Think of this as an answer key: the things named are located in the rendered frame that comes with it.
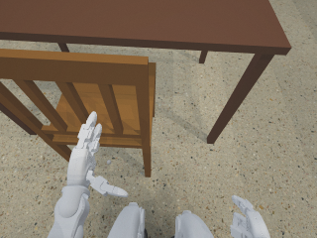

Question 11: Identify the left robot hand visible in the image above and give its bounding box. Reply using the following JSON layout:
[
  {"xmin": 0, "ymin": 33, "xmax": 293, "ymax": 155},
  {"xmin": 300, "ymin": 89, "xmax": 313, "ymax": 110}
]
[{"xmin": 66, "ymin": 111, "xmax": 129, "ymax": 197}]

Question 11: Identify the chair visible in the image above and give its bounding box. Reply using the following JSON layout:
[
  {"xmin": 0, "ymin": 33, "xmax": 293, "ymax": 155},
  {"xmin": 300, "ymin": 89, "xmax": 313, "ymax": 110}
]
[{"xmin": 0, "ymin": 49, "xmax": 157, "ymax": 178}]

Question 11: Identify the table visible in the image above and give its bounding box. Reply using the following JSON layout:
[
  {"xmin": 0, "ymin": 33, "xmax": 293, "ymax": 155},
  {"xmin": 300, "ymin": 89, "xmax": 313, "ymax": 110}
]
[{"xmin": 0, "ymin": 0, "xmax": 291, "ymax": 144}]

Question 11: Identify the right robot hand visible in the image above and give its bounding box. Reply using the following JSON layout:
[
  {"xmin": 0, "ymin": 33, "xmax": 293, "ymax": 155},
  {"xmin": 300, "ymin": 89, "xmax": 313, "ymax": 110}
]
[{"xmin": 230, "ymin": 195, "xmax": 270, "ymax": 238}]

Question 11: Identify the left robot thigh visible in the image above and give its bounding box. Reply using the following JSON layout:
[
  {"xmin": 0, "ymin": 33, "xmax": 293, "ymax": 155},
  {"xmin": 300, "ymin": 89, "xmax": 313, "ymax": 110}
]
[{"xmin": 107, "ymin": 205, "xmax": 146, "ymax": 238}]

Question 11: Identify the left robot forearm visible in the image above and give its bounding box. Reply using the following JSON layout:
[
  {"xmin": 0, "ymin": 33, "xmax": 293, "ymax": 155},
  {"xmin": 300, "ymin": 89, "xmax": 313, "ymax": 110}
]
[{"xmin": 47, "ymin": 184, "xmax": 90, "ymax": 238}]

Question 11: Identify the robot thigh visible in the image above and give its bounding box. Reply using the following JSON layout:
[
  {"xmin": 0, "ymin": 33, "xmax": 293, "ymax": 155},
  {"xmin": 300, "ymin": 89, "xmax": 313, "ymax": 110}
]
[
  {"xmin": 175, "ymin": 213, "xmax": 214, "ymax": 238},
  {"xmin": 107, "ymin": 205, "xmax": 146, "ymax": 238}
]

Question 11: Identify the right robot thigh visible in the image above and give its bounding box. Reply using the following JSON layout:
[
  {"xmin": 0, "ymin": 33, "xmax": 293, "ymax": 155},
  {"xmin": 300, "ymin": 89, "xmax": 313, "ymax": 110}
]
[{"xmin": 175, "ymin": 213, "xmax": 214, "ymax": 238}]

